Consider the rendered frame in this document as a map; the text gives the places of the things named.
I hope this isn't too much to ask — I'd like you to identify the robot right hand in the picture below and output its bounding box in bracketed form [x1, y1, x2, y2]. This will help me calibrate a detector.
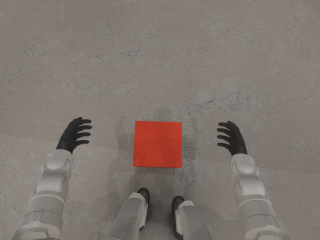
[217, 121, 248, 157]

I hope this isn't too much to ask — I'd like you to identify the robot left forearm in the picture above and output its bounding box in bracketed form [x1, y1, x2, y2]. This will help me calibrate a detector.
[11, 149, 73, 240]

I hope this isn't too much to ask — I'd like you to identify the robot right forearm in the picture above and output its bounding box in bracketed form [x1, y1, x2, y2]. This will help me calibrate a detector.
[229, 153, 291, 240]

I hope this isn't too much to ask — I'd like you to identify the carton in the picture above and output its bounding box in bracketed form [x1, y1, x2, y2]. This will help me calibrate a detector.
[133, 121, 182, 168]

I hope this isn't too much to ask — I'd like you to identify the robot right shin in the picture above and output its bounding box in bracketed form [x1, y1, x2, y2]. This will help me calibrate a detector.
[178, 200, 195, 235]

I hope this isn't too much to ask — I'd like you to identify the robot left foot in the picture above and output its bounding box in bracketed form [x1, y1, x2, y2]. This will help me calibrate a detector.
[137, 188, 150, 231]

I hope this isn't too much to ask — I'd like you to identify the robot left hand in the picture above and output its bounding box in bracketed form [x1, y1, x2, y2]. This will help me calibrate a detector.
[56, 117, 92, 154]

